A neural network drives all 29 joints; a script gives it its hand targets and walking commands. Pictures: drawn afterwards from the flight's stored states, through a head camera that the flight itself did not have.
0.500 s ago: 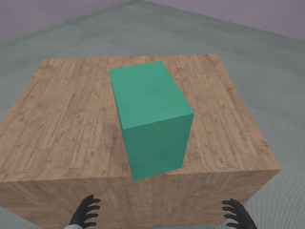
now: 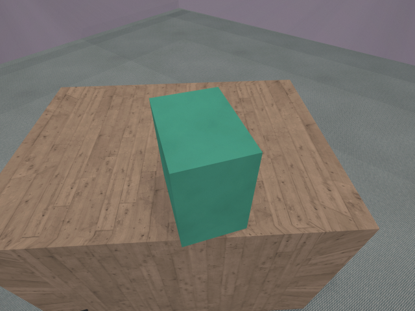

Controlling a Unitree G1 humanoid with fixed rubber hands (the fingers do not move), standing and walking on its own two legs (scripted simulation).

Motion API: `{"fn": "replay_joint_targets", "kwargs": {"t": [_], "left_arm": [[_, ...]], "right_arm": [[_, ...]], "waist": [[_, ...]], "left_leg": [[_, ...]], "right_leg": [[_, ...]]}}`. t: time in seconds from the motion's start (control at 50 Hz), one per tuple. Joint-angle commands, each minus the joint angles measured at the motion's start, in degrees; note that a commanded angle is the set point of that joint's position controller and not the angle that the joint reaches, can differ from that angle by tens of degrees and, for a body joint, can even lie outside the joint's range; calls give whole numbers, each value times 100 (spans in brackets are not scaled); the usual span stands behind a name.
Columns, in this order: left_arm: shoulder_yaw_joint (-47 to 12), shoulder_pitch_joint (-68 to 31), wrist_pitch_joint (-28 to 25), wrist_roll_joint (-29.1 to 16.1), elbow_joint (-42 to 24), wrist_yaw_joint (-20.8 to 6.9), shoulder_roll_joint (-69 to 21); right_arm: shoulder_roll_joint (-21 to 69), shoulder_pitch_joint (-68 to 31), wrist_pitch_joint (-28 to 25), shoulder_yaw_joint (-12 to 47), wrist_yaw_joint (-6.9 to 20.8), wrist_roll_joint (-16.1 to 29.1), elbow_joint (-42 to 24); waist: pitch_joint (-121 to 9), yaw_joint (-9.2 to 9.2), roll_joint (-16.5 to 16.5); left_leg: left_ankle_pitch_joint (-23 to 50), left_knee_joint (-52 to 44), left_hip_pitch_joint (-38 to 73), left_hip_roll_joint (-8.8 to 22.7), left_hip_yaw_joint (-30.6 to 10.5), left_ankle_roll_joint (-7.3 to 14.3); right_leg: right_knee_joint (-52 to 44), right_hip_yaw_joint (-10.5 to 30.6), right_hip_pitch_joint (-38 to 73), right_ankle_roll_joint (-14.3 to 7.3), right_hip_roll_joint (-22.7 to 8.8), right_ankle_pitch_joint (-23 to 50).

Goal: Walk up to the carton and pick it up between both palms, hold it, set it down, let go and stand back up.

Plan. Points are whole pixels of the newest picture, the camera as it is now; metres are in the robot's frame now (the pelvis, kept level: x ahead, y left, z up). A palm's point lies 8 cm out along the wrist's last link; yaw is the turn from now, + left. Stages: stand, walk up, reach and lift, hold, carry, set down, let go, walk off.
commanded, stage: stand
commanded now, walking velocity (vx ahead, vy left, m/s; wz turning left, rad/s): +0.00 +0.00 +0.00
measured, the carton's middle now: (200, 166) +0.43 +0.04 +0.05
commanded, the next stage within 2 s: none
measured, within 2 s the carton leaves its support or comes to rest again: neither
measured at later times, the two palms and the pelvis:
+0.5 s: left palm out of the picture +0.07 +0.31 -0.11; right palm out of the picture +0.06 -0.31 -0.10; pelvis +0.00 +0.00 +0.00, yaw +0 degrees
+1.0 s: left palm out of the picture +0.08 +0.31 -0.11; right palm out of the picture +0.07 -0.31 -0.10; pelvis +0.00 +0.00 +0.00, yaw +0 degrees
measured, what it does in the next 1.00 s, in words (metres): stands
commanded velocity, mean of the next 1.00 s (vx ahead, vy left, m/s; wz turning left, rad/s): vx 0.00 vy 0.00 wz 0.00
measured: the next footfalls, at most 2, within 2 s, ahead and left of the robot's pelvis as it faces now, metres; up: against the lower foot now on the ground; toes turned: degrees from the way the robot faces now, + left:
none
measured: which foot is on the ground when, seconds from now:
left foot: down 0.00-1.00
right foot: down 0.00-1.00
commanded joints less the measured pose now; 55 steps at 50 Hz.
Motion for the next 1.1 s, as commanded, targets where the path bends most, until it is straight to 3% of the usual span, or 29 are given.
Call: {"fn": "replay_joint_targets", "kwargs": {"t": [0.0,0.02,0.1,0.12,0.14,0.2,0.28,0.34,0.42,0.44,0.5,0.56,0.58,0.62,0.64,0.78,0.86,0.88,0.9,0.94,0.96,0.98,1.0,1.06,1.08], "left_arm": [[232,-173,-127,-19,-145,45,1160],[175,-312,-128,-54,-144,31,1030],[191,-254,-171,-42,0,56,1000],[177,-384,-166,-25,48,49,1112],[147,-379,-145,-55,51,72,1036],[181,-250,-138,-79,213,86,1189],[177,-336,-127,-50,210,85,1197],[186,-306,-142,-90,277,107,1230],[104,-368,-147,-93,267,80,1069],[101,-285,-134,-56,385,93,1132],[136,-327,-136,-102,365,128,1164],[109,-395,-123,-82,397,124,1141],[128,-300,-128,-104,394,125,1182],[131,-332,-101,-97,474,145,1178],[106,-293,-119,-67,482,141,1160],[142,-370,-101,-92,491,134,1211],[107,-444,-97,-93,472,150,1125],[133,-374,-88,-104,513,164,1219],[139,-401,-109,-142,517,174,1245],[101,-361,-100,-126,477,157,1097],[121,-354,-110,-111,531,155,1159],[130,-434,-100,-97,534,160,1222],[112,-413,-98,-101,522,145,1163],[113,-375,-81,-95,549,160,1198],[153,-356,-86,-106,529,138,1267]], "right_arm": [[-1126,-203,-86,-242,-57,58,-198],[-1138,-214,-88,-235,-56,70,-186],[-1117,-376,-89,-192,-70,53,-64],[-1121,-425,-86,-209,-73,69,-32],[-1179,-323,-80,-212,-50,53,22],[-1041,-303,-98,-164,-42,55,175],[-1160,-402,-75,-198,-51,118,278],[-1129,-383,-84,-176,-71,89,308],[-1103,-563,-76,-156,-99,83,348],[-1105,-491,-77,-153,-76,95,370],[-1035,-509,-43,-124,-78,98,440],[-1046,-546,-51,-133,-75,100,438],[-1113,-502,-57,-144,-70,83,472],[-1209,-649,-60,-173,-71,74,438],[-1135,-645,-43,-174,-98,74,440],[-1031,-549,-58,-118,-93,107,541],[-1106,-623,-41,-147,-81,127,570],[-1043,-617,-33,-132,-75,114,548],[-1042,-625,-42,-133,-81,148,541],[-1107,-589,-55,-176,-87,82,559],[-1035,-535,-52,-145,-84,82,590],[-1054,-637,-32,-154,-95,109,605],[-1019,-665,-33,-142,-91,86,577],[-931,-631,-34,-116,-77,97,615],[-987,-650,-45,-143,-79,109,588]], "waist": [[274,-3,-92],[82,-18,112],[-91,61,-103],[120,-37,35],[27,-29,-91],[157,-77,117],[143,-15,-62],[35,-11,169],[2,21,-34],[-65,-73,-12],[99,30,71],[-53,-98,23],[-113,-9,-103],[45,-55,172],[7,-22,-49],[-39,-30,130],[-13,-68,-19],[-8,-51,149],[-27,-97,-28],[-68,-2,-1],[-141,-68,-142],[-48,-28,138],[-22,-22,9],[32,-92,22],[-32,-2,-59]], "left_leg": [[382,-510,118,455,-607,436],[365,-582,97,450,-561,433],[485,-501,241,507,-622,433],[470,-585,153,461,-608,423],[468,-624,228,459,-583,406],[330,-620,235,433,-596,378],[358,-724,204,443,-608,368],[494,-673,376,471,-559,362],[458,-687,275,469,-568,384],[542,-685,503,482,-547,394],[676,-688,339,504,-573,385],[786,-646,479,519,-573,365],[766,-651,524,495,-541,365],[755,-678,345,479,-544,344],[854,-647,452,499,-575,380],[713,-724,288,441,-522,302],[816,-719,446,508,-590,344],[886,-692,428,506,-562,356],[1006,-722,551,511,-611,355],[787,-682,401,460,-554,334],[865,-716,460,455,-559,320],[897,-713,519,468,-541,305],[829,-686,523,486,-492,330],[830,-714,471,504,-569,360],[705,-738,484,511,-582,334]], "right_leg": [[-613,467,-520,-287,-516,394],[-588,492,-362,-264,-549,354],[-625,506,-250,-241,-549,442],[-653,501,-404,-237,-547,495],[-634,477,-349,-228,-532,425],[-736,569,-453,-233,-551,394],[-716,503,-325,-200,-520,420],[-779,549,-362,-192,-555,440],[-754,458,-186,-190,-591,701],[-754,550,-305,-196,-591,719],[-792,497,-289,-215,-563,736],[-770,520,-243,-204,-610,778],[-792,491,-241,-198,-586,700],[-844,505,-163,-152,-591,862],[-756,457,-226,-175,-606,870],[-779,501,54,-164,-644,1102],[-763,435,-137,-153,-609,1073],[-800,471,-92,-167,-656,1040],[-797,483,-252,-169,-636,983],[-817,420,-1,-187,-651,1096],[-780,424,-40,-171,-625,1111],[-789,460,-139,-169,-627,1021],[-822,490,-201,-176,-663,921],[-831,480,-217,-190,-641,924],[-833,408,-176,-200,-614,717]]}}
